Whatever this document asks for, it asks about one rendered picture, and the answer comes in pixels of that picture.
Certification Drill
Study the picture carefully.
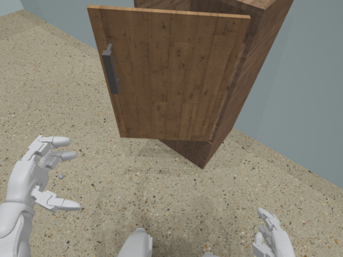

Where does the left robot shin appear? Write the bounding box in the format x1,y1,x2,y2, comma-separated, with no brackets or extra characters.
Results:
135,228,146,233

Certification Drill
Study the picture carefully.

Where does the right robot hand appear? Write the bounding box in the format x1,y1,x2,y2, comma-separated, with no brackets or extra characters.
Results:
252,207,296,257

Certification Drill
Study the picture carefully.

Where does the cupboard door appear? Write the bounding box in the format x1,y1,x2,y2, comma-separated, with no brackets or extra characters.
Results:
87,5,251,141

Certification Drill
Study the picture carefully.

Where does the handle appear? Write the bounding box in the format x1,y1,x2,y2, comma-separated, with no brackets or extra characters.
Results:
102,43,119,94

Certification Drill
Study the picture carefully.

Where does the left robot hand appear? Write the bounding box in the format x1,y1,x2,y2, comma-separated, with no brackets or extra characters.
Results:
5,135,81,213

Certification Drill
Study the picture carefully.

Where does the robot left thigh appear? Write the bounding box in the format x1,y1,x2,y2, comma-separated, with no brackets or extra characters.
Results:
117,232,153,257

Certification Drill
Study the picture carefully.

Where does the robot left forearm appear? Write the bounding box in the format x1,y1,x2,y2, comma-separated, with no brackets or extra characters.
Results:
0,201,35,257

